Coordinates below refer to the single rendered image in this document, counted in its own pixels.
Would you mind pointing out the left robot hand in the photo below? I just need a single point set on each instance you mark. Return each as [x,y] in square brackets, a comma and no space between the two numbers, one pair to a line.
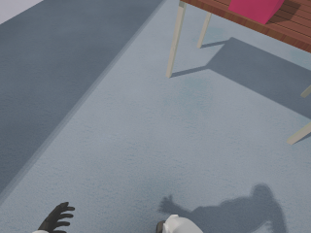
[52,220]

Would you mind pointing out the table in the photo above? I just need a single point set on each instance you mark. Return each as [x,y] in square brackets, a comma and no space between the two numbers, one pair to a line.
[291,24]

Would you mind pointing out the carton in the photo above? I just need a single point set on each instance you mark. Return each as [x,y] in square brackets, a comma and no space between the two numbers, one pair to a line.
[258,10]

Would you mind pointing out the right robot foot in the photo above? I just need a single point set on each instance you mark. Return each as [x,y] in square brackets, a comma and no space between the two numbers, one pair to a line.
[159,227]

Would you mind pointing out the right robot thigh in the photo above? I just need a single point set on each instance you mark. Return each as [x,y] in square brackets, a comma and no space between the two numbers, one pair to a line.
[180,225]

